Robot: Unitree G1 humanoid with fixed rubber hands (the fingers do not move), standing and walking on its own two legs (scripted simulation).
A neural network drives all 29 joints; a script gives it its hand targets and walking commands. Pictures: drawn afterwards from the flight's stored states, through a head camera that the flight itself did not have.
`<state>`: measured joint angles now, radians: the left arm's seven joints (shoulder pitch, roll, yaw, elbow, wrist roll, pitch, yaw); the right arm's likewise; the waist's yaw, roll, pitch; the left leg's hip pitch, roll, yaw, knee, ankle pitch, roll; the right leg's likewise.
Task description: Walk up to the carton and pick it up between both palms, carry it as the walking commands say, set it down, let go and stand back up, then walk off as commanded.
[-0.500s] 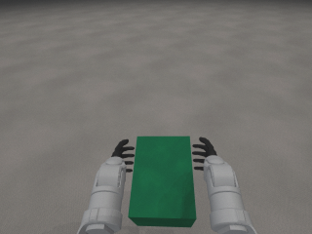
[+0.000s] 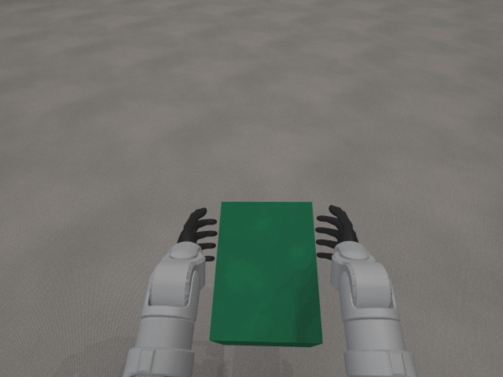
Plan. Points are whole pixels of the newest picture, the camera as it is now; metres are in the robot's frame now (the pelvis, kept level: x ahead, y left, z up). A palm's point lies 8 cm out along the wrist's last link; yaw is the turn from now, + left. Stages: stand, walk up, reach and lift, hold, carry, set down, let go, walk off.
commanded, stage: carry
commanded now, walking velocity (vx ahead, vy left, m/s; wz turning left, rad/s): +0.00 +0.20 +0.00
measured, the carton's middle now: (266, 275) +0.33 -0.01 -0.03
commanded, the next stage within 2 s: none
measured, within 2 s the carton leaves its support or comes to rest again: neither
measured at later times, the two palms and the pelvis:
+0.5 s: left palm (133, 257) +0.28 +0.19 +0.10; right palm (297, 255) +0.28 -0.05 +0.11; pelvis -0.02 +0.08 +0.00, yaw -3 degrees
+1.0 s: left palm (69, 258) +0.28 +0.28 +0.10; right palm (231, 268) +0.26 +0.04 +0.10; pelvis -0.04 +0.20 +0.00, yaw -4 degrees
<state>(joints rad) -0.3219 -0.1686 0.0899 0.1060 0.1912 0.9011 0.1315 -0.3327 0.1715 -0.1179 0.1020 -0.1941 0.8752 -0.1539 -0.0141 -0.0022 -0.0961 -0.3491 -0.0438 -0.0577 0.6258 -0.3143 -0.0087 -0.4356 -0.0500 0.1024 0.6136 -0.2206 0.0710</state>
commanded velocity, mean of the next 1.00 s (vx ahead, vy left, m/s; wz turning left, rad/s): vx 0.00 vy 0.20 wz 0.00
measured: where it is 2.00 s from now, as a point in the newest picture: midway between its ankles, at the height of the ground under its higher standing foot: outside the picture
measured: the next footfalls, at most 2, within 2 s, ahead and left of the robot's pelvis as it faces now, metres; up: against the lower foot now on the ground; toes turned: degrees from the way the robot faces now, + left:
right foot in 0.66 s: +0.01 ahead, +0.01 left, +0.00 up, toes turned -13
left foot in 0.98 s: +0.03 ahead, +0.33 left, +0.00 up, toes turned +1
